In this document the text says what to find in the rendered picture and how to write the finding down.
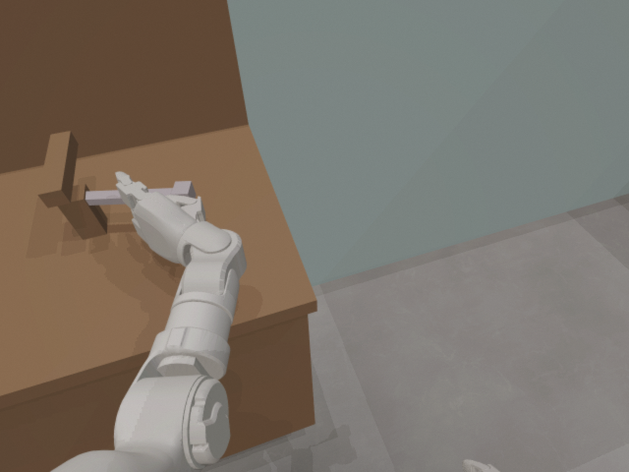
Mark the left robot upper arm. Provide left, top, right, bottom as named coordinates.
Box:
left=50, top=375, right=230, bottom=472

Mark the left robot forearm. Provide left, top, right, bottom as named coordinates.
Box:
left=114, top=221, right=247, bottom=446

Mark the counter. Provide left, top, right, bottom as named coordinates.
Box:
left=0, top=0, right=317, bottom=472

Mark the robot left hand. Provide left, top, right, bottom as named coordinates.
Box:
left=115, top=171, right=205, bottom=264

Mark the tap lever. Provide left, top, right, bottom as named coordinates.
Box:
left=86, top=181, right=196, bottom=206

